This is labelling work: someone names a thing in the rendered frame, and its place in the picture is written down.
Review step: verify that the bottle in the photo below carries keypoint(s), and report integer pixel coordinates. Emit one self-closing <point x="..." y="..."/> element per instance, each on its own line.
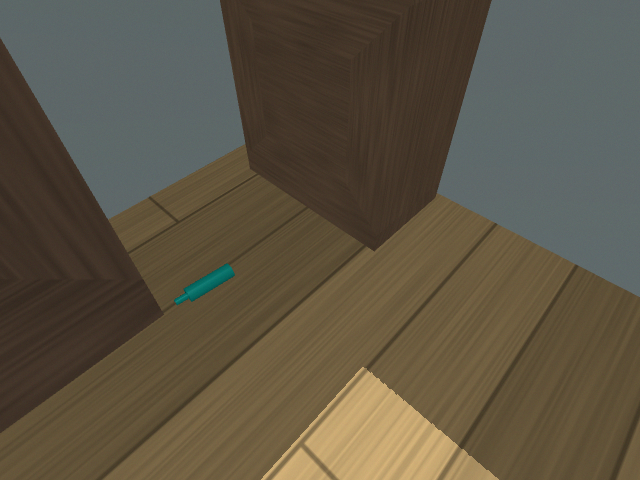
<point x="206" y="284"/>

